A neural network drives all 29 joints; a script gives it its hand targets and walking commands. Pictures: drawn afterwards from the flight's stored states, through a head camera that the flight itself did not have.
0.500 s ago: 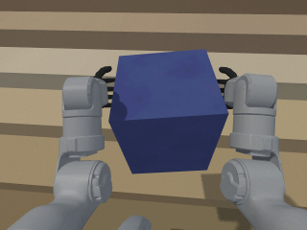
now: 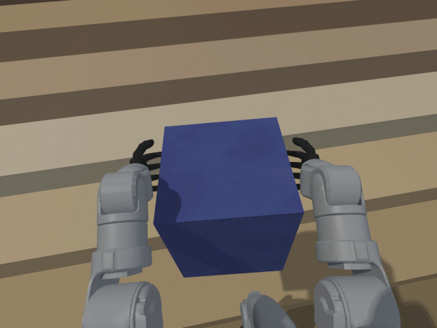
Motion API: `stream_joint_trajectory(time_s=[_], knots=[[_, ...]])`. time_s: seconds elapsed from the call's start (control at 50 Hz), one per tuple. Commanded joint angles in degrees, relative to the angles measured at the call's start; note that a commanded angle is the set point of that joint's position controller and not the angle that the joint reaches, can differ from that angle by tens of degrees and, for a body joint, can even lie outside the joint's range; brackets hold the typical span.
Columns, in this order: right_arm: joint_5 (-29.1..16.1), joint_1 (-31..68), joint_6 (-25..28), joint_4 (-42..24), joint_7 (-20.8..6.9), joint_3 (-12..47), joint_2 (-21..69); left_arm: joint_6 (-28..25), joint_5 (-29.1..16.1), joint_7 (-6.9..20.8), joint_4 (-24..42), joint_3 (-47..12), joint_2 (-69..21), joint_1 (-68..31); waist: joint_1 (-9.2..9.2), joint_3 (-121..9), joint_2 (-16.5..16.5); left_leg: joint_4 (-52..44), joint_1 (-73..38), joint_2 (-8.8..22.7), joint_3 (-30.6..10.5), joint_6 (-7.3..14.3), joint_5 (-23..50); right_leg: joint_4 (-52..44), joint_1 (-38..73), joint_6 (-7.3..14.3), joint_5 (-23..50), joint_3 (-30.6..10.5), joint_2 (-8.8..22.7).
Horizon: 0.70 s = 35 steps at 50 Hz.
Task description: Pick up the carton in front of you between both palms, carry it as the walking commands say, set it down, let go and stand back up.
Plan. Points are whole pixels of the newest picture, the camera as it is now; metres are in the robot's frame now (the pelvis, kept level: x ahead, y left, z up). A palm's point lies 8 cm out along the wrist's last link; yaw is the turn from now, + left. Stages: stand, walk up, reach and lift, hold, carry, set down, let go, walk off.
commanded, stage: carry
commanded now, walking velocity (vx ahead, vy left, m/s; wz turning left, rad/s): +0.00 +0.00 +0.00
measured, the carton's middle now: (227, 202) +0.35 -0.04 +0.00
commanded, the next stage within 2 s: none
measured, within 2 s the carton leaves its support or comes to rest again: neither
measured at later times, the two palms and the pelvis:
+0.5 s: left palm (121, 157) +0.38 +0.13 +0.14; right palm (299, 137) +0.39 -0.17 +0.13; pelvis +0.04 -0.04 +0.00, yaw +3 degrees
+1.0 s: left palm (118, 165) +0.37 +0.13 +0.14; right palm (297, 140) +0.39 -0.16 +0.13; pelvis +0.03 -0.04 +0.00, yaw +3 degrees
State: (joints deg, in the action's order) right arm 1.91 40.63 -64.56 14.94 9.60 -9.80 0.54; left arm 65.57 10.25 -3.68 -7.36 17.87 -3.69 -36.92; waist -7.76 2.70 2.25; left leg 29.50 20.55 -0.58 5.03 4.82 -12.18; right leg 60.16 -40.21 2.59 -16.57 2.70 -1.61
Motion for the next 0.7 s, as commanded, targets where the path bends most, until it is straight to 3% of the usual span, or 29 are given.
stream_joint_trajectory(time_s=[0.0,0.02,0.06,0.08,0.1,0.12,0.16,0.22,0.36,0.54,0.68], knots=[[-26.5,39.4,1.1,-6.8,-20.5,34.1,71.0,-1.3,-21.5,9.2,0.6,-37.7,-58.9,-33.8,5.31,-34.9,8.5,0.0,-10.9,13.2,-7.9,7.8,46.8,-18.7,22.8,0.7,12.1,2.7,-0.2],[-25.5,38.4,0.7,-6.2,-20.2,33.2,69.7,-1.0,-22.7,9.2,1.5,-38.7,-59.0,-35.4,5.92,-34.0,7.2,1.6,-10.7,12.4,-6.3,7.2,42.8,-27.9,25.7,0.6,17.4,3.4,0.1],[-23.5,37.3,-0.5,-5.2,-19.4,31.1,66.8,-0.1,-24.5,9.2,1.6,-39.9,-58.3,-38.5,6.16,-32.3,3.5,4.0,-11.3,8.0,-5.5,3.5,32.2,-37.3,31.1,1.1,24.4,0.4,2.6],[-22.4,34.5,-1.0,-3.0,-18.8,30.1,64.3,1.0,-26.0,9.6,0.3,-39.8,-58.1,-37.9,6.78,-31.4,1.3,5.9,-9.3,7.9,-7.1,2.2,15.1,-40.6,34.9,1.3,33.3,-4.9,8.2],[-21.0,33.1,-1.5,-1.2,-18.2,28.5,63.1,1.5,-26.3,10.0,-1.7,-39.5,-56.6,-37.7,7.41,-33.4,-4.8,7.8,-1.4,7.6,-7.6,-0.1,-2.6,-30.4,45.9,5.3,63.9,-11.1,18.4],[-19.8,32.3,-2.0,-1.5,-17.5,27.4,61.0,1.5,-27.5,10.5,-3.0,-39.9,-57.2,-37.0,8.45,-34.8,-6.2,3.9,-2.0,5.8,-7.1,-1.5,-9.4,-30.1,44.2,8.5,58.8,-12.0,18.8],[-18.7,35.4,-2.5,-3.3,-16.5,26.2,60.2,1.6,-30.9,11.3,-0.8,-39.9,-58.8,-42.0,8.25,-30.8,-3.4,1.5,-9.6,4.7,-7.4,-1.6,-7.5,-35.6,32.7,6.1,35.6,-11.9,14.8],[-18.6,38.2,-3.4,-3.7,-15.5,25.1,60.1,2.5,-32.9,11.7,-0.6,-39.1,-60.1,-46.5,7.76,-26.0,-2.1,-1.9,-10.8,6.2,-8.5,0.0,0.1,-36.3,27.4,2.9,19.4,-8.1,10.7],[-20.0,41.6,-4.1,-4.1,-15.0,25.1,61.8,3.0,-32.0,11.8,-5.4,-34.0,-60.7,-45.1,7.92,-27.4,-3.4,-2.9,-9.3,6.9,-9.3,0.8,5.8,-34.7,31.1,3.0,20.6,-5.7,10.2],[-24.3,45.7,-4.3,-6.6,-15.6,27.4,65.5,3.8,-29.8,10.3,-3.1,-32.3,-59.7,-45.0,7.63,-29.4,-2.6,-3.4,-8.1,7.3,-9.5,1.0,6.5,-34.1,34.1,4.0,19.4,-4.6,10.0],[-24.6,45.1,-4.3,-6.8,-15.8,27.9,65.9,4.2,-29.5,9.9,-1.6,-33.6,-59.4,-44.8,7.56,-29.9,-2.8,-2.6,-8.8,7.2,-9.5,1.0,6.7,-34.2,33.9,4.1,19.4,-4.8,10.2]])
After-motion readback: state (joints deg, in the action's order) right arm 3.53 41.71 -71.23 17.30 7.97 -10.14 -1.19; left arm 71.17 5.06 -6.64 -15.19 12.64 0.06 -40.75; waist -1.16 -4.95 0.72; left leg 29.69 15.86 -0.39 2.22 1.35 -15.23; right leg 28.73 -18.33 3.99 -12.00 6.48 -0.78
